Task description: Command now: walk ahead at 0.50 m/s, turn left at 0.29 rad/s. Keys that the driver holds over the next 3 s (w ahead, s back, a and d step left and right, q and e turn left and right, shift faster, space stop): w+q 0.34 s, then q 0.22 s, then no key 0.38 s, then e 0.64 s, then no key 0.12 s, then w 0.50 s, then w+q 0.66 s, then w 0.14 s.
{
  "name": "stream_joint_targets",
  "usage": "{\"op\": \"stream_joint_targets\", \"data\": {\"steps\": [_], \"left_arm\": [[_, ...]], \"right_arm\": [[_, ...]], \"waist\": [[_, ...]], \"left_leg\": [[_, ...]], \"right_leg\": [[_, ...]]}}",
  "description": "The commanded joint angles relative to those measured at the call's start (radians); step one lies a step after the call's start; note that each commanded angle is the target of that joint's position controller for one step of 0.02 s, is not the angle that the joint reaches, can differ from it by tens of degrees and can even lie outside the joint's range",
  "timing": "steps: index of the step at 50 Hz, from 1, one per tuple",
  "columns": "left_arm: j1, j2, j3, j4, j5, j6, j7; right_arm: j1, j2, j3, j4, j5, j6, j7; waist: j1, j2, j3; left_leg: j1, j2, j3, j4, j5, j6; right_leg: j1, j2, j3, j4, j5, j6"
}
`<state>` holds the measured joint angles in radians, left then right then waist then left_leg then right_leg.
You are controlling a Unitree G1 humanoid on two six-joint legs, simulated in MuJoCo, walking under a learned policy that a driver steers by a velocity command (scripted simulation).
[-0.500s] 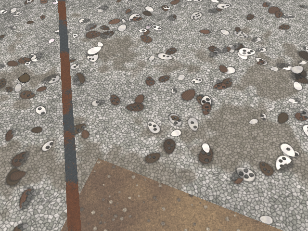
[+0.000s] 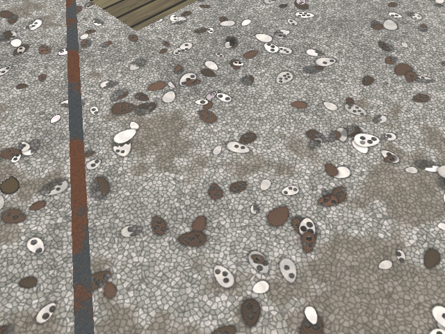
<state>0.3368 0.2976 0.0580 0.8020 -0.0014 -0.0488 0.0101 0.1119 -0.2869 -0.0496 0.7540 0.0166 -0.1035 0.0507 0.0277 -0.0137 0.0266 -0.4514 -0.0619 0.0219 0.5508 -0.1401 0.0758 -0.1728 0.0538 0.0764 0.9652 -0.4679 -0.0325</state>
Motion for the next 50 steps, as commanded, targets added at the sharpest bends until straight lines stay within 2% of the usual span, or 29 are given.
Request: {"op": "stream_joint_targets", "data": {"steps": [1, 2, 4, 7, 9, 12, 16, 18, 19, 20, 21, 22, 23, 24, 25, 26, 28, 29, 31, 33, 37, 40, 41, 42, 43, 44, 45, 47, 50], "left_arm": [[-0.092, 0.131, 0.015, -0.133, -0.021, -0.066, -0.013], [-0.123, 0.126, 0.018, -0.143, -0.002, -0.073, -0.012], [-0.101, 0.111, 0.022, -0.147, 0.019, -0.068, -0.009], [-0.121, 0.079, 0.015, -0.162, 0.020, -0.050, -0.002], [-0.198, 0.058, 0.006, -0.182, 0.019, -0.048, 0.001], [-0.303, 0.038, -0.002, -0.205, 0.011, -0.058, -0.008], [-0.377, 0.066, 0.007, -0.229, -0.005, -0.073, -0.023], [-0.352, 0.094, 0.020, -0.225, -0.004, -0.081, -0.025], [-0.294, 0.108, 0.029, -0.210, 0.003, -0.086, -0.022], [-0.211, 0.135, 0.040, -0.196, 0.018, -0.091, -0.015], [-0.069, 0.200, 0.056, -0.188, 0.038, -0.090, -0.006], [-0.026, 0.241, 0.062, -0.167, 0.041, -0.068, -0.008], [-0.037, 0.166, 0.051, -0.176, 0.013, -0.052, -0.012], [-0.083, 0.099, 0.032, -0.194, 0.011, -0.041, -0.007], [-0.136, 0.079, 0.022, -0.192, 0.015, -0.030, -0.005], [-0.173, 0.069, 0.018, -0.186, 0.014, -0.022, -0.006], [-0.214, 0.082, 0.021, -0.169, 0.024, -0.018, -0.006], [-0.216, 0.092, 0.025, -0.157, 0.027, -0.019, -0.006], [-0.218, 0.117, 0.034, -0.135, 0.022, -0.017, -0.003], [-0.242, 0.127, 0.037, -0.123, 0.011, -0.009, -0.001], [-0.222, 0.151, 0.039, -0.081, -0.007, 0.004, -0.009], [-0.222, 0.158, 0.034, -0.054, -0.025, 0.014, -0.013], [-0.196, 0.131, 0.023, -0.036, -0.027, 0.013, -0.014], [-0.150, 0.086, 0.005, -0.022, -0.003, 0.007, -0.018], [-0.085, 0.037, -0.015, -0.026, 0.041, -0.001, -0.027], [-0.118, 0.040, -0.018, -0.032, 0.029, 0.009, -0.020], [-0.158, 0.081, -0.010, -0.038, 0.012, 0.020, -0.014], [-0.161, 0.097, -0.002, -0.016, 0.010, 0.039, -0.003], [-0.083, 0.063, -0.013, 0.031, 0.010, 0.051, -0.011]], "right_arm": [[0.178, -0.146, -0.043, -0.024, -0.002, 0.010, -0.011], [0.145, -0.131, -0.038, -0.032, -0.008, 0.014, -0.014], [0.124, -0.114, -0.029, -0.043, -0.016, 0.016, -0.022], [0.143, -0.144, -0.040, -0.043, -0.004, 0.018, -0.038], [0.166, -0.166, -0.048, -0.035, 0.002, 0.023, -0.051], [0.216, -0.169, -0.052, -0.020, 0.009, 0.038, -0.063], [0.277, -0.159, -0.052, -0.004, 0.016, 0.058, -0.071], [0.263, -0.164, -0.057, -0.010, 0.011, 0.067, -0.075], [0.243, -0.157, -0.057, -0.019, 0.009, 0.073, -0.077], [0.224, -0.131, -0.049, -0.036, 0.006, 0.074, -0.076], [0.212, -0.081, -0.031, -0.073, -0.014, 0.071, -0.076], [0.411, -0.019, -0.010, -0.080, -0.003, 0.064, -0.072], [0.431, -0.132, -0.029, -0.055, 0.009, 0.069, -0.074], [0.315, -0.182, -0.047, -0.067, 0.011, 0.082, -0.077], [0.248, -0.183, -0.053, -0.082, 0.005, 0.097, -0.082], [0.221, -0.174, -0.058, -0.096, -0.003, 0.110, -0.084], [0.238, -0.113, -0.050, -0.106, 0.007, 0.135, -0.081], [0.230, -0.085, -0.042, -0.116, 0.006, 0.139, -0.081], [0.201, -0.067, -0.035, -0.133, -0.007, 0.139, -0.079], [0.180, -0.062, -0.028, -0.137, -0.013, 0.136, -0.070], [0.092, -0.079, -0.025, -0.162, -0.014, 0.136, -0.054], [0.088, -0.087, -0.030, -0.164, -0.017, 0.133, -0.048], [0.095, -0.102, -0.035, -0.160, -0.022, 0.130, -0.051], [0.104, -0.151, -0.044, -0.169, -0.027, 0.130, -0.061], [0.078, -0.207, -0.045, -0.198, -0.043, 0.138, -0.074], [0.070, -0.118, -0.020, -0.184, -0.049, 0.134, -0.070], [0.047, -0.101, -0.015, -0.174, -0.049, 0.124, -0.061], [-0.003, -0.102, -0.013, -0.161, -0.044, 0.110, -0.056], [-0.065, -0.068, -0.002, -0.138, -0.041, 0.104, -0.055]], "waist": [[-0.108, 0.065, -0.119], [-0.083, 0.022, -0.056], [-0.034, 0.065, -0.052], [-0.026, 0.079, -0.041], [-0.048, 0.074, -0.023], [-0.090, 0.088, -0.020], [-0.105, 0.099, -0.023], [-0.078, 0.125, -0.020], [-0.041, 0.135, -0.043], [0.004, 0.124, -0.113], [0.058, 0.015, -0.270], [-0.021, -0.296, -0.414], [-0.010, -0.223, -0.399], [0.020, -0.126, -0.267], [0.008, -0.057, -0.189], [-0.013, -0.056, -0.132], [-0.050, -0.114, -0.079], [-0.051, -0.129, -0.078], [-0.051, -0.113, -0.106], [-0.051, -0.098, -0.140], [-0.024, -0.098, -0.131], [-0.043, -0.097, -0.110], [-0.048, -0.080, -0.107], [-0.036, 0.004, -0.141], [0.023, 0.202, -0.184], [-0.019, 0.224, -0.210], [-0.026, 0.196, -0.167], [-0.017, 0.183, -0.137], [0.036, 0.144, -0.142]], "left_leg": [[0.579, 0.326, -0.597, -0.286, -0.209, 0.208], [0.466, 0.294, -0.526, -0.304, -0.106, 0.203], [0.364, 0.240, -0.447, -0.333, 0.052, 0.198], [0.279, 0.215, -0.368, -0.354, 0.167, 0.209], [0.234, 0.184, -0.322, -0.356, 0.175, 0.184], [0.191, 0.144, -0.292, -0.333, 0.140, 0.141], [0.275, 0.175, -0.386, -0.252, 0.076, 0.121], [0.324, 0.185, -0.436, -0.175, 0.133, 0.099], [0.329, 0.161, -0.433, -0.104, 0.209, 0.073], [0.298, 0.105, -0.396, 0.028, 0.273, 0.032], [0.162, 0.041, -0.317, 0.302, 0.096, -0.017], [-0.147, -0.087, -0.209, 0.595, -0.567, -0.079], [-0.229, 0.008, -0.216, 0.733, -0.537, -0.100], [-0.263, 0.036, -0.192, 0.774, -0.462, -0.122], [-0.251, 0.066, -0.155, 0.755, -0.407, -0.139], [-0.233, 0.090, -0.142, 0.719, -0.373, -0.149], [-0.140, 0.107, -0.094, 0.632, -0.321, -0.156], [-0.122, 0.105, -0.080, 0.581, -0.303, -0.160], [-0.089, 0.110, -0.080, 0.477, -0.243, -0.157], [-0.015, 0.113, -0.072, 0.356, -0.150, -0.145], [0.074, 0.096, -0.049, 0.174, -0.087, -0.119], [0.187, 0.068, -0.017, -0.044, -0.009, -0.076], [0.274, 0.069, -0.029, -0.139, 0.076, -0.050], [0.396, 0.170, -0.140, -0.173, 0.322, -0.016], [0.502, 0.363, -0.338, -0.130, 0.591, 0.091], [0.435, 0.400, -0.381, -0.158, 0.474, 0.200], [0.386, 0.354, -0.359, -0.180, 0.373, 0.191], [0.339, 0.301, -0.299, -0.185, 0.325, 0.134], [0.243, 0.246, -0.179, -0.169, 0.268, 0.070]], "right_leg": [[-0.577, -0.080, 0.044, 0.298, 0.073, 0.002], [-0.558, -0.106, 0.031, 0.219, 0.115, 0.008], [-0.465, -0.132, 0.025, 0.112, 0.161, 0.029], [-0.448, -0.128, -0.007, -0.030, 0.201, 0.074], [-0.426, -0.113, -0.013, -0.173, 0.337, 0.094], [-0.333, -0.067, -0.020, -0.360, 0.521, 0.105], [-0.289, -0.039, 0.010, -0.473, 0.514, 0.091], [-0.252, -0.035, 0.018, -0.512, 0.438, 0.063], [-0.174, -0.031, 0.002, -0.556, 0.449, 0.039], [-0.017, -0.075, 0.013, -0.581, 0.527, 0.000], [0.256, -0.259, 0.159, -0.509, 0.744, -0.072], [0.554, -0.520, 0.524, -0.485, 0.912, -0.270], [0.497, -0.533, 0.594, -0.514, 0.769, -0.274], [0.383, -0.467, 0.421, -0.527, 0.773, -0.229], [0.261, -0.409, 0.289, -0.543, 0.831, -0.196], [0.159, -0.367, 0.213, -0.561, 0.861, -0.183], [0.001, -0.311, 0.091, -0.636, 0.828, -0.173], [-0.019, -0.307, 0.068, -0.659, 0.841, -0.190], [-0.013, -0.326, 0.041, -0.676, 0.878, -0.216], [-0.016, -0.322, -0.007, -0.680, 0.869, -0.214], [-0.003, -0.321, -0.033, -0.666, 0.748, -0.197], [-0.006, -0.308, -0.023, -0.594, 0.599, -0.154], [-0.041, -0.275, -0.032, -0.552, 0.519, -0.108], [-0.100, -0.217, -0.079, -0.476, 0.388, -0.032], [-0.224, -0.116, -0.157, -0.333, 0.030, 0.054], [-0.231, -0.113, -0.090, -0.290, -0.093, 0.090], [-0.229, -0.118, -0.075, -0.271, -0.076, 0.098], [-0.208, -0.123, -0.059, -0.282, -0.014, 0.105], [-0.021, -0.122, -0.073, -0.442, 0.254, 0.107]]}}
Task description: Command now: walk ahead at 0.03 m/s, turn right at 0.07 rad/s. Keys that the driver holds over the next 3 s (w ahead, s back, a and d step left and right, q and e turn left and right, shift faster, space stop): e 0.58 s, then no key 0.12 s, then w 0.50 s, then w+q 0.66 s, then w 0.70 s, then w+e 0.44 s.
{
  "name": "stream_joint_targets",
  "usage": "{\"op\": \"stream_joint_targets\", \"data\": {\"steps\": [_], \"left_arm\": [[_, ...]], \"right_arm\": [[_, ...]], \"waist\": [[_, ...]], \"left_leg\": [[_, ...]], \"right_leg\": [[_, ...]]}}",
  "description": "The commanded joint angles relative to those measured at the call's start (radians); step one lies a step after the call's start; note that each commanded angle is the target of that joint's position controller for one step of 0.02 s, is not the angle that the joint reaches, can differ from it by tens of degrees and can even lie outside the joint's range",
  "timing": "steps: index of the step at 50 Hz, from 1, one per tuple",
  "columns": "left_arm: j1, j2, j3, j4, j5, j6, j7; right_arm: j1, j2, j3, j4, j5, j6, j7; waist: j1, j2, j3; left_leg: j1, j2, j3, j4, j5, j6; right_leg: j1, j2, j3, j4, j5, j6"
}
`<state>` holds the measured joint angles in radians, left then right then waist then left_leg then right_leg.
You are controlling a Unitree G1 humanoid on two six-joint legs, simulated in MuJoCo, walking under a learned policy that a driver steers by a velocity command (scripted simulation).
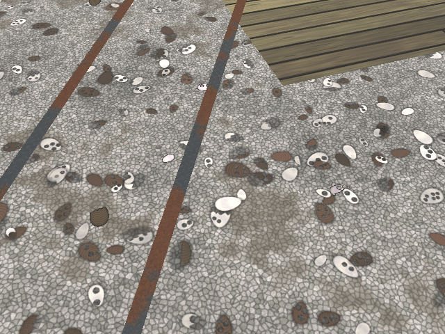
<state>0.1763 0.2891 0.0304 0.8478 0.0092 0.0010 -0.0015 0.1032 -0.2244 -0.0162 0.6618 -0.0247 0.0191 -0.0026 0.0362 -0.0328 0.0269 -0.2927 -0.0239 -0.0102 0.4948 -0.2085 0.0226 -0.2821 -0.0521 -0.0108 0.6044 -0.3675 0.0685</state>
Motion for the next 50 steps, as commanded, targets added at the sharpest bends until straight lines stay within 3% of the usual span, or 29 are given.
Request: {"op": "stream_joint_targets", "data": {"steps": [1, 2, 3, 4, 8, 11, 13, 14, 15, 16, 17, 18, 19, 20, 22, 26, 31, 33, 34, 35, 36, 37, 38, 40, 41, 43, 47, 50], "left_arm": [[0.051, 0.088, 0.016, -0.023, 0.004, 0.002, -0.001], [0.012, 0.124, 0.021, -0.044, 0.005, 0.004, 0.000], [-0.016, 0.176, 0.032, -0.050, -0.008, 0.006, 0.004], [-0.032, 0.179, 0.039, -0.051, -0.020, 0.006, 0.006], [-0.007, 0.120, 0.041, -0.058, -0.019, 0.002, 0.014], [0.031, 0.103, 0.048, -0.064, -0.016, 0.017, 0.009], [0.051, 0.100, 0.054, -0.071, -0.012, 0.029, 0.002], [0.062, 0.111, 0.060, -0.074, -0.010, 0.032, 0.000], [0.056, 0.181, 0.079, -0.086, -0.006, 0.031, 0.006], [0.076, 0.253, 0.096, -0.095, 0.002, 0.028, 0.011], [0.129, 0.252, 0.090, -0.095, 0.026, 0.009, 0.009], [0.102, 0.239, 0.083, -0.108, 0.026, -0.013, 0.008], [0.043, 0.219, 0.081, -0.128, 0.005, -0.024, 0.009], [-0.001, 0.205, 0.078, -0.139, -0.014, -0.023, 0.013], [-0.021, 0.178, 0.070, -0.144, -0.024, -0.006, 0.026], [0.004, 0.187, 0.081, -0.152, -0.024, 0.018, 0.042], [-0.040, 0.187, 0.086, -0.173, -0.024, 0.038, 0.036], [-0.065, 0.169, 0.077, -0.176, -0.033, 0.047, 0.039], [-0.043, 0.149, 0.071, -0.171, -0.033, 0.048, 0.042], [-0.002, 0.108, 0.058, -0.166, -0.018, 0.046, 0.041], [0.005, 0.092, 0.056, -0.186, -0.017, 0.034, 0.039], [-0.018, 0.151, 0.071, -0.187, -0.004, 0.021, 0.041], [-0.025, 0.185, 0.084, -0.177, -0.016, 0.014, 0.038], [0.002, 0.153, 0.080, -0.144, -0.008, 0.010, 0.034], [-0.005, 0.136, 0.075, -0.138, -0.009, 0.003, 0.028], [-0.063, 0.106, 0.063, -0.150, -0.015, -0.018, 0.017], [-0.130, 0.052, 0.038, -0.168, -0.024, -0.055, 0.002], [-0.104, 0.077, 0.041, -0.161, -0.035, -0.068, -0.009]], "right_arm": [[-0.033, -0.138, -0.040, -0.032, 0.004, -0.019, -0.002], [-0.014, -0.162, -0.049, -0.022, 0.008, -0.016, -0.006], [0.007, -0.176, -0.057, -0.024, 0.003, -0.009, -0.011], [0.011, -0.182, -0.061, -0.022, 0.000, -0.002, -0.021], [0.044, -0.196, -0.086, -0.008, 0.014, 0.012, -0.050], [0.019, -0.189, -0.095, -0.008, 0.019, 0.013, -0.057], [-0.029, -0.189, -0.097, -0.011, 0.027, 0.006, -0.061], [-0.039, -0.186, -0.099, -0.009, 0.031, 0.003, -0.062], [-0.006, -0.172, -0.099, -0.006, 0.025, 0.002, -0.060], [-0.068, -0.142, -0.091, -0.033, 0.015, 0.002, -0.062], [-0.140, -0.131, -0.085, -0.058, 0.015, -0.002, -0.064], [-0.090, -0.140, -0.090, -0.046, 0.026, -0.004, -0.059], [-0.039, -0.156, -0.095, -0.018, 0.030, -0.003, -0.057], [-0.013, -0.174, -0.102, -0.004, 0.024, -0.005, -0.059], [-0.006, -0.163, -0.100, 0.006, 0.020, -0.013, -0.060], [-0.014, -0.129, -0.083, 0.007, 0.034, -0.026, -0.046], [0.040, -0.158, -0.086, 0.027, 0.043, -0.038, -0.024], [0.088, -0.148, -0.086, 0.047, 0.039, -0.046, -0.013], [0.098, -0.158, -0.089, 0.052, 0.030, -0.047, -0.011], [0.105, -0.215, -0.097, 0.042, 0.009, -0.046, -0.014], [0.095, -0.273, -0.104, 0.040, -0.016, -0.041, -0.013], [0.074, -0.237, -0.095, 0.028, -0.027, -0.050, -0.012], [0.061, -0.217, -0.089, 0.028, -0.011, -0.058, -0.014], [0.064, -0.188, -0.077, 0.052, 0.028, -0.069, -0.023], [0.090, -0.185, -0.074, 0.066, 0.034, -0.070, -0.028], [0.146, -0.193, -0.076, 0.083, 0.036, -0.071, -0.034], [0.195, -0.227, -0.084, 0.100, 0.040, -0.074, -0.031], [0.217, -0.254, -0.090, 0.110, 0.052, -0.071, -0.017]], "waist": [[0.012, 0.150, -0.127], [-0.014, 0.132, -0.093], [-0.054, 0.067, -0.044], [-0.055, 0.029, -0.015], [-0.045, 0.075, -0.066], [-0.024, 0.153, -0.097], [0.001, 0.153, -0.090], [0.009, 0.112, -0.074], [-0.018, -0.049, -0.048], [0.008, -0.236, -0.016], [0.065, -0.252, -0.050], [0.030, -0.167, -0.091], [-0.005, -0.082, -0.099], [-0.025, -0.042, -0.098], [-0.032, -0.062, -0.111], [-0.010, -0.090, -0.124], [-0.014, -0.150, -0.117], [-0.046, -0.140, -0.116], [-0.047, -0.112, -0.113], [-0.024, 0.035, -0.121], [0.002, 0.253, -0.086], [-0.027, 0.240, -0.069], [-0.028, 0.197, -0.036], [-0.025, 0.204, 0.012], [-0.035, 0.190, 0.024], [-0.072, 0.173, 0.026], [-0.110, 0.204, 0.013], [-0.097, 0.208, 0.021]], "left_leg": [[0.091, 0.175, -0.120, -0.107, 0.221, 0.088], [0.101, 0.144, -0.104, -0.098, 0.072, 0.059], [0.099, 0.114, -0.083, -0.100, -0.020, 0.041], [0.110, 0.104, -0.061, -0.091, -0.033, 0.035], [0.167, 0.193, -0.082, -0.067, 0.164, 0.095], [0.140, 0.293, -0.124, -0.084, 0.206, 0.146], [0.058, 0.315, -0.104, -0.058, 0.171, 0.136], [0.009, 0.278, -0.051, -0.007, 0.109, 0.096], [-0.047, 0.175, 0.066, 0.131, -0.014, 0.021], [-0.206, -0.001, 0.145, 0.334, -0.170, -0.063], [-0.338, -0.034, 0.003, 0.558, -0.458, -0.069], [-0.354, -0.009, -0.077, 0.668, -0.452, -0.058], [-0.352, 0.008, -0.090, 0.695, -0.384, -0.057], [-0.353, 0.025, -0.095, 0.659, -0.314, -0.060], [-0.289, 0.020, -0.075, 0.590, -0.241, -0.081], [-0.208, -0.006, -0.071, 0.351, -0.191, -0.106], [-0.051, -0.022, -0.057, 0.135, -0.150, -0.095], [0.058, -0.019, -0.029, -0.053, -0.013, -0.069], [0.126, 0.014, -0.047, -0.129, 0.063, -0.046], [0.198, 0.181, -0.214, -0.185, 0.113, 0.013], [0.185, 0.334, -0.429, -0.241, 0.106, 0.159], [0.111, 0.400, -0.532, -0.290, -0.121, 0.247], [0.109, 0.354, -0.501, -0.322, -0.335, 0.231], [0.172, 0.284, -0.424, -0.346, -0.400, 0.169], [0.195, 0.268, -0.388, -0.350, -0.359, 0.161], [0.226, 0.241, -0.325, -0.362, -0.289, 0.158], [0.185, 0.225, -0.240, -0.352, -0.175, 0.161], [0.108, 0.249, -0.244, -0.337, -0.197, 0.182]], "right_leg": [[0.093, -0.015, 0.020, -0.127, 0.249, -0.001], [0.055, -0.026, 0.037, -0.147, 0.304, -0.018], [-0.013, -0.026, 0.050, -0.123, 0.302, -0.052], [-0.068, -0.018, 0.067, -0.118, 0.261, -0.084], [-0.105, 0.012, 0.053, -0.006, 0.285, -0.072], [-0.098, 0.022, 0.017, 0.114, 0.109, -0.069], [-0.049, 0.011, 0.009, 0.120, 0.056, -0.101], [-0.013, 0.004, 0.031, 0.056, 0.148, -0.128], [-0.002, -0.065, 0.174, -0.095, 0.351, -0.177], [0.051, -0.183, 0.458, -0.250, 0.391, -0.299], [0.145, -0.270, 0.611, -0.322, 0.438, -0.395], [0.174, -0.272, 0.571, -0.293, 0.468, -0.395], [0.179, -0.235, 0.495, -0.259, 0.489, -0.355], [0.179, -0.210, 0.451, -0.247, 0.483, -0.317], [0.156, -0.156, 0.397, -0.244, 0.489, -0.287], [0.176, -0.121, 0.398, -0.242, 0.428, -0.281], [0.111, -0.114, 0.467, -0.243, 0.378, -0.274], [0.075, -0.081, 0.457, -0.202, 0.356, -0.236], [0.034, -0.045, 0.435, -0.173, 0.275, -0.197], [-0.053, 0.034, 0.344, -0.031, 0.092, -0.138], [-0.208, 0.185, 0.185, 0.100, -0.189, -0.085], [-0.236, 0.128, 0.200, 0.292, -0.225, -0.055], [-0.279, 0.112, 0.199, 0.385, -0.160, -0.053], [-0.362, 0.085, 0.175, 0.424, -0.048, -0.029], [-0.379, 0.072, 0.147, 0.423, -0.008, -0.021], [-0.382, 0.047, 0.066, 0.350, 0.046, -0.011], [-0.223, 0.038, 0.003, 0.083, 0.060, -0.019], [-0.084, 0.054, -0.026, -0.048, 0.069, -0.050]]}}
Over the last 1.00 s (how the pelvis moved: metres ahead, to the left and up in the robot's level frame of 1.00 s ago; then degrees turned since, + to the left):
0.36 0.03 0.01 24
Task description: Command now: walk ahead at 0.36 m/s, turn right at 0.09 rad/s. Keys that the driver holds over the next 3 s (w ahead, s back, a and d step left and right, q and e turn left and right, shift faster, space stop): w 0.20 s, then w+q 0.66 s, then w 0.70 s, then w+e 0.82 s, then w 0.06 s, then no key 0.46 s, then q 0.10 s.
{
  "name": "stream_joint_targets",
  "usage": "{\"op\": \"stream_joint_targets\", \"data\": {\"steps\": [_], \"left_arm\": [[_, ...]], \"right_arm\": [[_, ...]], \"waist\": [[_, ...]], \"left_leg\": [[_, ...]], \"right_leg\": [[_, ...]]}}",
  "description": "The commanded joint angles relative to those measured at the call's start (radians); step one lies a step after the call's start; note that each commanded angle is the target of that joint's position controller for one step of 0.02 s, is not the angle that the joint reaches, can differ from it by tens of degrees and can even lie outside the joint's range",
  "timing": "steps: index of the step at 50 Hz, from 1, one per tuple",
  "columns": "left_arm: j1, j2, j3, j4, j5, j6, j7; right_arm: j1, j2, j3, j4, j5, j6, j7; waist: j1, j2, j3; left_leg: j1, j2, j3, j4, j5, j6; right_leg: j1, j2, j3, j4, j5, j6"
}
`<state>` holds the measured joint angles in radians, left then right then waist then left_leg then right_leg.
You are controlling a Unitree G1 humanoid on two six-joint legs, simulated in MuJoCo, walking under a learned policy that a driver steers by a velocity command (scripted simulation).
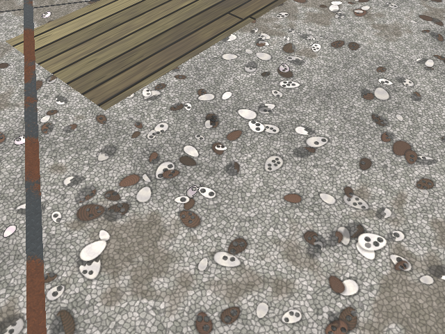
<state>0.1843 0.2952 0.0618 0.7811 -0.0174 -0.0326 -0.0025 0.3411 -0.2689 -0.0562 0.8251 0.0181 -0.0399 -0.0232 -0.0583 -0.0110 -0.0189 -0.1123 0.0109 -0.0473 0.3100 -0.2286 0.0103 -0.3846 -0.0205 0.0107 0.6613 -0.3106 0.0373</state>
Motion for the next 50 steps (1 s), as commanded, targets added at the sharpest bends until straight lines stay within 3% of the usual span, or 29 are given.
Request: {"op": "stream_joint_targets", "data": {"steps": [1, 3, 4, 5, 6, 7, 8, 10, 11, 13, 16, 18, 22, 24, 25, 27, 28, 29, 30, 31, 32, 33, 34, 35, 38, 40, 43, 47, 50], "left_arm": [[-0.078, 0.074, 0.011, -0.081, -0.011, -0.038, -0.011], [0.044, 0.093, 0.023, -0.033, -0.014, -0.039, -0.006], [0.148, 0.117, 0.033, -0.009, -0.019, -0.039, 0.003], [0.265, 0.203, 0.051, 0.004, -0.002, -0.036, 0.015], [0.303, 0.271, 0.069, 0.016, 0.009, -0.042, -0.001], [0.240, 0.186, 0.043, 0.003, 0.010, -0.054, -0.010], [0.190, 0.133, 0.027, -0.009, 0.013, -0.061, -0.014], [0.132, 0.100, 0.014, -0.021, 0.015, -0.060, -0.017], [0.123, 0.094, 0.011, -0.023, 0.019, -0.058, -0.014], [0.135, 0.099, 0.014, -0.016, 0.023, -0.061, -0.009], [0.150, 0.107, 0.014, 0.002, 0.026, -0.063, -0.001], [0.161, 0.119, 0.015, 0.011, 0.025, -0.066, 0.004], [0.214, 0.133, 0.018, 0.046, 0.012, -0.061, 0.009], [0.210, 0.145, 0.022, 0.049, 0.009, -0.048, 0.013], [0.203, 0.160, 0.027, 0.044, 0.011, -0.040, 0.018], [0.196, 0.190, 0.035, 0.031, 0.019, -0.017, 0.033], [0.186, 0.191, 0.033, 0.022, 0.018, -0.009, 0.040], [0.211, 0.163, 0.018, -0.009, 0.037, -0.017, 0.047], [0.341, 0.008, -0.031, -0.037, 0.050, -0.047, 0.016], [0.206, 0.125, -0.007, -0.045, 0.013, -0.087, 0.000], [0.102, 0.154, 0.002, -0.091, -0.022, -0.107, -0.007], [0.070, 0.137, -0.004, -0.103, -0.012, -0.118, 0.000], [0.065, 0.137, 0.002, -0.101, 0.009, -0.118, 0.007], [0.090, 0.139, 0.007, -0.102, 0.019, -0.107, 0.008], [0.110, 0.110, 0.005, -0.112, 0.037, -0.071, 0.013], [0.035, 0.088, -0.002, -0.143, 0.043, -0.064, 0.017], [-0.094, 0.055, -0.015, -0.175, 0.039, -0.073, 0.012], [-0.184, 0.072, -0.013, -0.195, 0.016, -0.091, -0.012], [-0.174, 0.108, 0.003, -0.203, 0.015, -0.100, -0.022]], "right_arm": [[-0.031, -0.208, -0.048, -0.054, 0.016, -0.008, 0.007], [-0.033, -0.169, -0.031, -0.051, 0.012, -0.006, 0.012], [-0.045, -0.114, -0.012, -0.055, 0.000, -0.012, 0.018], [-0.079, -0.023, 0.016, -0.095, -0.021, -0.026, 0.024], [-0.104, -0.081, -0.001, -0.140, 0.003, -0.048, 0.015], [-0.106, -0.159, -0.023, -0.133, 0.020, -0.057, 0.016], [-0.103, -0.166, -0.026, -0.121, 0.025, -0.061, 0.023], [-0.118, -0.143, -0.026, -0.109, 0.003, -0.062, 0.031], [-0.119, -0.123, -0.022, -0.104, 0.001, -0.059, 0.038], [-0.126, -0.095, -0.015, -0.101, 0.002, -0.048, 0.047], [-0.198, -0.067, -0.002, -0.132, 0.003, -0.038, 0.049], [-0.264, -0.053, 0.008, -0.159, 0.005, -0.040, 0.056], [-0.370, -0.047, 0.017, -0.212, 0.008, -0.043, 0.082], [-0.380, -0.061, 0.012, -0.233, 0.007, -0.045, 0.096], [-0.365, -0.076, 0.005, -0.237, 0.005, -0.044, 0.100], [-0.227, -0.137, -0.026, -0.217, 0.005, -0.033, 0.098], [-0.075, -0.184, -0.053, -0.182, 0.008, -0.028, 0.087], [0.076, -0.261, -0.077, -0.158, 0.007, -0.014, 0.065], [0.051, -0.311, -0.079, -0.167, 0.012, -0.021, 0.068], [0.079, -0.218, -0.059, -0.172, 0.008, -0.022, 0.061], [0.033, -0.196, -0.051, -0.169, -0.001, -0.027, 0.057], [-0.033, -0.191, -0.048, -0.181, -0.001, -0.031, 0.056], [-0.091, -0.175, -0.044, -0.196, -0.008, -0.033, 0.054], [-0.123, -0.158, -0.038, -0.212, -0.022, -0.034, 0.051], [-0.136, -0.151, -0.038, -0.208, -0.008, -0.038, 0.042], [-0.113, -0.175, -0.044, -0.196, -0.007, -0.037, 0.030], [-0.067, -0.187, -0.048, -0.175, 0.002, -0.025, 0.017], [0.016, -0.177, -0.042, -0.131, 0.008, -0.017, 0.013], [0.033, -0.177, -0.041, -0.114, 0.001, -0.008, 0.012]], "waist": [[0.023, 0.174, 0.066], [0.087, 0.133, 0.033], [0.138, 0.097, -0.016], [0.176, -0.130, -0.086], [0.178, -0.244, -0.065], [0.151, -0.149, 0.025], [0.127, -0.147, 0.074], [0.100, -0.108, 0.105], [0.090, -0.106, 0.102], [0.090, -0.093, 0.087], [0.104, -0.069, 0.100], [0.123, -0.068, 0.117], [0.144, -0.041, 0.148], [0.123, -0.045, 0.130], [0.103, -0.061, 0.098], [0.021, -0.103, -0.022], [-0.062, -0.082, -0.105], [-0.106, 0.043, -0.224], [0.023, 0.271, -0.350], [-0.067, 0.145, -0.365], [-0.061, 0.105, -0.197], [-0.016, -0.002, -0.103], [0.024, -0.025, -0.046], [0.062, 0.008, -0.034], [0.093, 0.043, 0.000], [0.075, 0.046, 0.032], [0.019, 0.060, 0.036], [-0.031, 0.087, 0.025], [-0.012, 0.116, 0.025]], "left_leg": [[-0.109, 0.215, -0.202, -0.134, -0.183, 0.189], [-0.206, 0.184, -0.171, -0.045, -0.164, 0.154], [-0.295, 0.137, -0.111, 0.090, -0.141, 0.109], [-0.498, 0.028, 0.025, 0.450, -0.199, 0.031], [-0.674, -0.021, 0.022, 0.673, -0.336, 0.017], [-0.738, 0.050, -0.033, 0.791, -0.281, 0.031], [-0.754, 0.078, -0.033, 0.809, -0.181, 0.046], [-0.736, 0.116, -0.021, 0.768, -0.053, 0.040], [-0.707, 0.127, -0.014, 0.749, 0.002, 0.032], [-0.694, 0.122, 0.006, 0.715, 0.091, 0.008], [-0.651, 0.097, 0.011, 0.553, 0.213, -0.016], [-0.588, 0.072, 0.036, 0.424, 0.305, -0.010], [-0.566, 0.045, 0.056, 0.283, 0.342, 0.030], [-0.553, 0.020, 0.077, 0.253, 0.273, 0.062], [-0.512, -0.007, 0.103, 0.256, 0.224, 0.080], [-0.332, -0.078, 0.153, 0.278, 0.118, 0.122], [-0.096, -0.102, 0.144, 0.236, 0.152, 0.157], [0.239, 0.056, -0.106, 0.245, 0.144, 0.217], [0.563, 0.304, -0.685, 0.143, -0.111, 0.412], [0.549, 0.299, -0.763, 0.021, -0.193, 0.378], [0.417, 0.270, -0.610, -0.011, -0.117, 0.329], [0.251, 0.231, -0.506, -0.026, 0.002, 0.308], [0.118, 0.194, -0.426, -0.042, 0.116, 0.298], [0.030, 0.167, -0.383, -0.066, 0.191, 0.298], [-0.123, 0.131, -0.292, -0.110, 0.280, 0.310], [-0.186, 0.099, -0.240, -0.117, 0.299, 0.295], [-0.216, 0.039, -0.190, -0.083, 0.227, 0.233], [-0.111, 0.090, -0.244, -0.029, 0.147, 0.211], [0.015, 0.150, -0.318, 0.053, 0.202, 0.191]], "right_leg": [[0.091, 0.027, -0.056, -0.173, 0.072, -0.035], [0.306, 0.040, -0.057, -0.254, 0.115, -0.064], [0.466, -0.025, 0.027, -0.274, 0.088, -0.088], [0.647, -0.247, 0.343, -0.351, -0.053, -0.171], [0.610, -0.387, 0.652, -0.460, -0.251, -0.303], [0.546, -0.365, 0.617, -0.480, -0.338, -0.309], [0.502, -0.306, 0.516, -0.492, -0.297, -0.276], [0.437, -0.240, 0.367, -0.516, -0.077, -0.242], [0.409, -0.215, 0.293, -0.529, 0.032, -0.228], [0.392, -0.192, 0.185, -0.540, 0.221, -0.225], [0.339, -0.169, 0.058, -0.558, 0.337, -0.215], [0.304, -0.162, -0.007, -0.580, 0.347, -0.201], [0.392, -0.210, -0.067, -0.572, 0.400, -0.190], [0.475, -0.232, -0.094, -0.503, 0.591, -0.173], [0.510, -0.235, -0.110, -0.439, 0.782, -0.161], [0.550, -0.227, -0.141, -0.194, 1.129, -0.134], [0.447, -0.199, -0.165, 0.026, 1.126, -0.105], [0.183, -0.152, -0.163, 0.341, 0.769, -0.076], [-0.247, 0.068, -0.041, 0.682, -0.242, -0.020], [-0.341, 0.045, 0.122, 0.755, -0.246, -0.042], [-0.398, 0.001, 0.109, 0.725, -0.150, -0.059], [-0.368, -0.041, 0.098, 0.639, -0.071, -0.063], [-0.317, -0.066, 0.090, 0.566, -0.034, -0.052], [-0.251, -0.086, 0.099, 0.540, -0.010, -0.044], [-0.206, -0.097, 0.067, 0.428, 0.026, 0.010], [-0.217, -0.086, 0.048, 0.305, 0.134, 0.039], [-0.146, -0.037, 0.036, 0.043, 0.355, 0.046], [-0.103, -0.011, 0.045, -0.112, 0.444, 0.026], [-0.101, -0.007, 0.051, -0.162, 0.309, -0.025]]}}
Over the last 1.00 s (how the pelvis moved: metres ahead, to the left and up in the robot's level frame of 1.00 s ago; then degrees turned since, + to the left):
0.04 -0.02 0.01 -23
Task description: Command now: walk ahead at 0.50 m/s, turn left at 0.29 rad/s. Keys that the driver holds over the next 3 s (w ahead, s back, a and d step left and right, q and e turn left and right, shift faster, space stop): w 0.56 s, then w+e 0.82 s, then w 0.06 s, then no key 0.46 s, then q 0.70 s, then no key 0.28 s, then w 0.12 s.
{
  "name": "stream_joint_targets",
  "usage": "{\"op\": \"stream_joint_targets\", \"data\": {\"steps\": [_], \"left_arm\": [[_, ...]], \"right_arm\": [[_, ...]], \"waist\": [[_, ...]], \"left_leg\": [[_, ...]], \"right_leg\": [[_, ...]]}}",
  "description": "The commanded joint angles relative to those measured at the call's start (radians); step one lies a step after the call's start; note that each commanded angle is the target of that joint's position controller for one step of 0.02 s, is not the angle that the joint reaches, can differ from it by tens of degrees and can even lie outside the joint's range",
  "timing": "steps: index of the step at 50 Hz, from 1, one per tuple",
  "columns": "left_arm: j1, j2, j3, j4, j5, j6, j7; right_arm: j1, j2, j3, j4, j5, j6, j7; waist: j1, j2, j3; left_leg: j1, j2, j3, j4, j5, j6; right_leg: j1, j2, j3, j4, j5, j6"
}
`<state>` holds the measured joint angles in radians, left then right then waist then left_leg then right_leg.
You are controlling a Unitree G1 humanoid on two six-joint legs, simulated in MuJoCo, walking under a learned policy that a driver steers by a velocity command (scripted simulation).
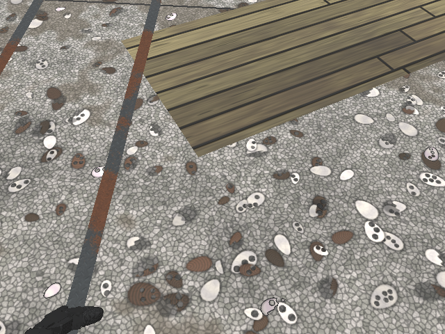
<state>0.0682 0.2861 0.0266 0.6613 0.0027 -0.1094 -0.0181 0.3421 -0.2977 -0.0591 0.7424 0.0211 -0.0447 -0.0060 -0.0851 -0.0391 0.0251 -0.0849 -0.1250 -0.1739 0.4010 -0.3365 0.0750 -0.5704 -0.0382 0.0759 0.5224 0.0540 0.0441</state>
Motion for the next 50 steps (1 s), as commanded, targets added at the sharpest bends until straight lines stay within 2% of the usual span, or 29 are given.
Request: {"op": "stream_joint_targets", "data": {"steps": [1, 2, 3, 4, 5, 6, 7, 8, 9, 10, 12, 14, 17, 21, 24, 26, 27, 28, 29, 30, 31, 32, 33, 34, 36, 39, 41, 45, 50], "left_arm": [[-0.021, 0.125, 0.044, -0.077, -0.005, -0.025, -0.005], [0.065, 0.145, 0.058, -0.056, -0.001, -0.029, 0.001], [0.203, 0.186, 0.072, -0.040, 0.012, -0.033, 0.007], [0.335, 0.276, 0.099, -0.010, 0.025, -0.024, 0.009], [0.394, 0.227, 0.093, 0.024, -0.004, -0.014, -0.004], [0.348, 0.156, 0.071, 0.018, -0.017, -0.009, -0.003], [0.286, 0.132, 0.061, 0.006, -0.008, 0.000, 0.000], [0.241, 0.114, 0.052, 0.007, -0.001, 0.005, -0.001], [0.217, 0.096, 0.044, 0.007, 0.006, 0.003, -0.001], [0.204, 0.090, 0.042, 0.009, 0.008, 0.001, -0.002], [0.210, 0.098, 0.044, 0.022, -0.002, -0.004, -0.003], [0.224, 0.126, 0.052, 0.039, -0.008, -0.005, 0.001], [0.250, 0.146, 0.056, 0.063, -0.014, 0.006, 0.007], [0.328, 0.165, 0.060, 0.108, -0.024, 0.021, 0.011], [0.352, 0.174, 0.064, 0.133, -0.028, 0.038, 0.016], [0.343, 0.190, 0.070, 0.140, -0.028, 0.049, 0.022], [0.324, 0.197, 0.070, 0.138, -0.028, 0.054, 0.025], [0.322, 0.178, 0.062, 0.134, -0.023, 0.057, 0.027], [0.326, 0.122, 0.037, 0.104, 0.002, 0.054, 0.029], [0.465, 0.008, 0.004, 0.098, -0.009, 0.036, 0.023], [0.392, 0.120, 0.030, 0.112, -0.033, 0.024, 0.020], [0.297, 0.161, 0.046, 0.080, -0.053, 0.018, 0.017], [0.252, 0.151, 0.045, 0.071, -0.046, 0.018, 0.020], [0.236, 0.140, 0.049, 0.071, -0.031, 0.024, 0.021], [0.285, 0.104, 0.049, 0.089, -0.034, 0.050, 0.020], [0.259, 0.073, 0.048, 0.077, -0.029, 0.074, 0.024], [0.217, 0.067, 0.048, 0.061, -0.026, 0.073, 0.022], [0.096, 0.040, 0.035, 0.023, -0.023, 0.061, -0.003], [-0.045, 0.033, 0.028, -0.062, -0.024, 0.061, -0.035]], "right_arm": [[0.023, -0.150, -0.039, -0.030, -0.004, 0.000, -0.004], [0.011, -0.135, -0.033, -0.033, -0.005, 0.001, -0.001], [0.005, -0.094, -0.015, -0.047, -0.015, -0.001, 0.002], [0.127, -0.036, 0.005, -0.055, -0.001, -0.013, 0.002], [0.143, -0.058, 0.009, -0.052, 0.005, -0.022, 0.002], [0.045, -0.139, -0.012, -0.060, 0.016, -0.024, 0.003], [-0.044, -0.142, -0.012, -0.081, 0.011, -0.024, 0.003], [-0.096, -0.129, -0.011, -0.097, -0.005, -0.027, 0.006], [-0.099, -0.116, -0.014, -0.097, -0.013, -0.027, 0.008], [-0.080, -0.097, -0.011, -0.090, -0.011, -0.025, 0.011], [-0.065, -0.064, -0.004, -0.080, -0.012, -0.019, 0.012], [-0.124, -0.046, 0.004, -0.099, -0.019, -0.020, 0.011], [-0.220, -0.024, 0.015, -0.115, -0.020, -0.031, 0.018], [-0.342, -0.024, 0.017, -0.144, -0.007, -0.043, 0.034], [-0.389, -0.041, 0.011, -0.168, -0.002, -0.049, 0.049], [-0.351, -0.066, 0.000, -0.162, -0.005, -0.053, 0.053], [-0.272, -0.089, -0.013, -0.141, -0.009, -0.054, 0.050], [-0.129, -0.134, -0.036, -0.098, -0.013, -0.052, 0.041], [0.055, -0.209, -0.057, -0.070, -0.028, -0.048, 0.027], [0.084, -0.259, -0.066, -0.054, -0.026, -0.041, 0.032], [0.085, -0.159, -0.042, -0.059, -0.016, -0.039, 0.030], [0.027, -0.130, -0.030, -0.057, -0.014, -0.041, 0.026], [-0.040, -0.112, -0.023, -0.059, -0.020, -0.044, 0.027], [-0.088, -0.084, -0.017, -0.057, -0.027, -0.048, 0.029], [-0.129, -0.059, -0.015, -0.046, -0.036, -0.064, 0.031], [-0.135, -0.079, -0.025, -0.013, -0.036, -0.082, 0.027], [-0.124, -0.090, -0.030, 0.007, -0.039, -0.081, 0.019], [-0.106, -0.118, -0.034, 0.031, -0.032, -0.070, 0.005], [-0.021, -0.156, -0.046, 0.079, -0.011, -0.032, -0.002]], "waist": [[0.040, 0.158, -0.023], [0.088, 0.152, -0.064], [0.154, 0.109, -0.193], [0.149, -0.119, -0.357], [0.161, -0.250, -0.366], [0.178, -0.123, -0.211], [0.168, -0.042, -0.114], [0.146, -0.007, -0.033], [0.119, -0.022, -0.010], [0.102, -0.047, -0.009], [0.089, -0.062, -0.019], [0.098, -0.044, -0.004], [0.130, -0.032, 0.004], [0.175, -0.031, 0.026], [0.167, -0.037, 0.041], [0.130, -0.048, 0.014], [0.078, -0.048, -0.036], [0.011, -0.031, -0.133], [-0.054, 0.083, -0.290], [0.014, 0.342, -0.409], [-0.037, 0.224, -0.347], [-0.028, 0.179, -0.202], [0.006, 0.116, -0.129], [0.034, 0.109, -0.075], [0.082, 0.145, -0.056], [0.098, 0.112, -0.007], [0.090, 0.095, 0.010], [0.045, 0.077, 0.040], [-0.001, 0.064, 0.078]], "left_leg": [[0.004, 0.290, -0.198, -0.005, 0.373, 0.116], [0.002, 0.250, -0.175, 0.085, 0.492, 0.095], [-0.072, 0.200, -0.124, 0.297, 0.474, 0.062], [-0.399, 0.058, 0.003, 0.654, 0.204, -0.020], [-0.598, 0.031, 0.005, 0.827, -0.232, -0.044], [-0.688, 0.086, -0.023, 0.901, -0.180, -0.040], [-0.693, 0.130, 0.025, 0.892, -0.101, -0.040], [-0.684, 0.164, 0.055, 0.827, -0.041, -0.042], [-0.641, 0.199, 0.061, 0.768, 0.006, -0.045], [-0.595, 0.212, 0.072, 0.734, 0.031, -0.051], [-0.569, 0.220, 0.099, 0.672, 0.057, -0.065], [-0.593, 0.230, 0.114, 0.558, 0.123, -0.083], [-0.559, 0.220, 0.135, 0.353, 0.292, -0.091], [-0.499, 0.185, 0.158, 0.190, 0.409, -0.085], [-0.509, 0.174, 0.150, 0.126, 0.342, -0.051], [-0.432, 0.154, 0.165, 0.097, 0.274, -0.023], [-0.308, 0.127, 0.193, 0.068, 0.272, 0.000], [-0.091, 0.127, 0.197, 0.065, 0.294, 0.032], [0.229, 0.326, -0.021, 0.108, 0.338, 0.101], [0.512, 0.532, -0.457, 0.010, 0.110, 0.241], [0.451, 0.512, -0.490, -0.062, -0.037, 0.205], [0.324, 0.485, -0.341, -0.089, -0.009, 0.166], [0.191, 0.446, -0.236, -0.119, 0.086, 0.146], [0.092, 0.413, -0.156, -0.154, 0.160, 0.138], [-0.019, 0.376, -0.044, -0.217, 0.241, 0.131], [-0.071, 0.375, 0.075, -0.268, 0.357, 0.136], [-0.048, 0.365, 0.144, -0.277, 0.411, 0.129], [-0.019, 0.339, 0.269, -0.288, 0.442, 0.095], [0.167, 0.401, 0.319, -0.222, 0.545, 0.081]], "right_leg": [[0.131, 0.019, -0.030, -0.045, -0.099, -0.054], [0.256, 0.031, -0.050, -0.085, -0.100, -0.087], [0.488, -0.071, 0.039, -0.049, -0.074, -0.150], [0.872, -0.278, 0.406, -0.061, -0.204, -0.310], [0.933, -0.364, 0.695, -0.201, -0.437, -0.356], [0.828, -0.339, 0.621, -0.228, -0.564, -0.312], [0.703, -0.297, 0.489, -0.243, -0.512, -0.279], [0.585, -0.251, 0.393, -0.274, -0.407, -0.273], [0.515, -0.218, 0.329, -0.298, -0.315, -0.262], [0.472, -0.190, 0.281, -0.320, -0.252, -0.257], [0.439, -0.171, 0.205, -0.347, -0.140, -0.270], [0.438, -0.170, 0.151, -0.372, -0.050, -0.282], [0.445, -0.141, 0.065, -0.382, -0.002, -0.258], [0.480, -0.155, 0.038, -0.369, -0.015, -0.241], [0.574, -0.200, 0.055, -0.326, 0.027, -0.224], [0.617, -0.211, 0.051, -0.259, 0.162, -0.204], [0.611, -0.188, 0.022, -0.163, 0.316, -0.185], [0.549, -0.140, -0.017, 0.009, 0.375, -0.158], [0.329, -0.079, -0.047, 0.323, 0.090, -0.121], [-0.046, 0.088, -0.039, 0.640, -0.608, -0.065], [-0.152, 0.046, 0.074, 0.741, -0.638, -0.072], [-0.198, 0.006, 0.059, 0.745, -0.544, -0.079], [-0.164, -0.037, 0.035, 0.705, -0.457, -0.073], [-0.134, -0.062, 0.032, 0.659, -0.400, -0.066], [-0.037, -0.091, 0.037, 0.629, -0.337, -0.053], [-0.074, -0.095, 0.047, 0.578, -0.254, -0.032], [-0.117, -0.091, 0.057, 0.490, -0.153, -0.025], [-0.084, -0.075, -0.021, 0.254, 0.027, -0.038], [-0.151, -0.055, -0.089, 0.120, -0.051, -0.081]]}}
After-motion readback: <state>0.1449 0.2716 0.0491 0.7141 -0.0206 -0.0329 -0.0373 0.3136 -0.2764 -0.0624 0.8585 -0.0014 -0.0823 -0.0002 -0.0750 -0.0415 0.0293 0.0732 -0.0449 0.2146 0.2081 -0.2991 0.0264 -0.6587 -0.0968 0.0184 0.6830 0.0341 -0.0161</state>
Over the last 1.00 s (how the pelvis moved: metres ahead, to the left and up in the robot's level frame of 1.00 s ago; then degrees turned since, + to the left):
0.50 0.03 -0.01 22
